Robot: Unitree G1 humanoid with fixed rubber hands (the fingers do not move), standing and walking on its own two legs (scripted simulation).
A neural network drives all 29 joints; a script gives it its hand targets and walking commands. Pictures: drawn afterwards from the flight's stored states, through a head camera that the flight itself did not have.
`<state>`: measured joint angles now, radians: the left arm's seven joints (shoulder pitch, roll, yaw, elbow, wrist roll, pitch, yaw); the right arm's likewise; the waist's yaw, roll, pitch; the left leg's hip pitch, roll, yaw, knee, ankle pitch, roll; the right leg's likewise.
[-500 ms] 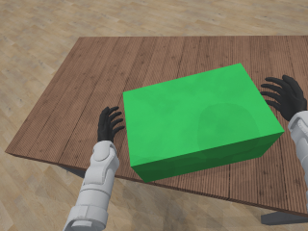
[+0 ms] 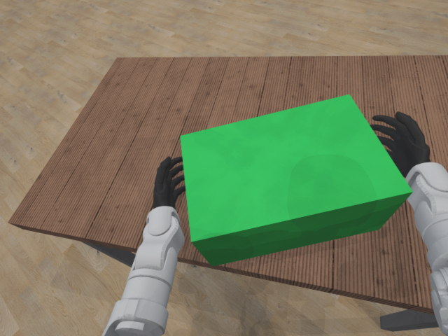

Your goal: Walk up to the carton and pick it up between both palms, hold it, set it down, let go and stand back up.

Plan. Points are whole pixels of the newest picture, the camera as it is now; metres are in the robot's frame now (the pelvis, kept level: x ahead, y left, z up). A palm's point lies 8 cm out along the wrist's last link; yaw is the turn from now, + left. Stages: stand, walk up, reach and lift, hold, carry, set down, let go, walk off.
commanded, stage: reach and lift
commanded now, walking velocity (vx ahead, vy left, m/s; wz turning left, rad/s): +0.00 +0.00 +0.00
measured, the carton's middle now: (279, 182) +0.41 +0.02 +0.01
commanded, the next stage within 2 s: none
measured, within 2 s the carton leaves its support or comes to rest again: leaves its support in 1.18 s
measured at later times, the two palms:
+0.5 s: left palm (167, 202) +0.33 +0.21 +0.03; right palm (403, 159) +0.47 -0.18 +0.02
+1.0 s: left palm (167, 203) +0.33 +0.21 +0.03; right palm (402, 159) +0.47 -0.18 +0.03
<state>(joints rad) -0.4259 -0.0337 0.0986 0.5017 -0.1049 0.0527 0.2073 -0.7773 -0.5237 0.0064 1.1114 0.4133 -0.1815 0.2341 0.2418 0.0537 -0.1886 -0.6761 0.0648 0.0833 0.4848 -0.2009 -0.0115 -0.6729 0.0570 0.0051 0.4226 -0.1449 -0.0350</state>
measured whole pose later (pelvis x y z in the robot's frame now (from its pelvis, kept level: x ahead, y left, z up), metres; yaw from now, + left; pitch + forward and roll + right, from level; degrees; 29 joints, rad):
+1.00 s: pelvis +0.00 +0.00 +0.00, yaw +0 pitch +23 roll -1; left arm -0.44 -0.04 0.10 0.60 -0.09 -0.03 0.23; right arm -0.78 -0.49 0.01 1.13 0.34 -0.20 0.22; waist 0.24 0.05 -0.21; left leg -0.68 0.06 0.08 0.48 -0.20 -0.01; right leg -0.67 0.06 0.01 0.42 -0.14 -0.04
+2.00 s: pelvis -0.02 -0.01 +0.00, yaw +0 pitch +20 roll +0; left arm -0.49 0.03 0.13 0.66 -0.14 0.08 0.22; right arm -0.78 -0.39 0.01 1.13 0.24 -0.13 0.19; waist 0.17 0.02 -0.28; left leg -0.62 0.06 0.08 0.43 -0.15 -0.01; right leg -0.63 0.06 0.00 0.40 -0.12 -0.04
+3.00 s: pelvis -0.01 +0.01 +0.02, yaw +1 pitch +5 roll +0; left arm -0.52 0.16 0.15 0.47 -0.01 0.38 0.10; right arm -0.64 -0.29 0.01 0.75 0.24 0.17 0.00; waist 0.04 0.01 -0.15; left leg -0.28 0.04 0.08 0.34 -0.15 0.00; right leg -0.27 0.03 0.00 0.29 -0.11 -0.02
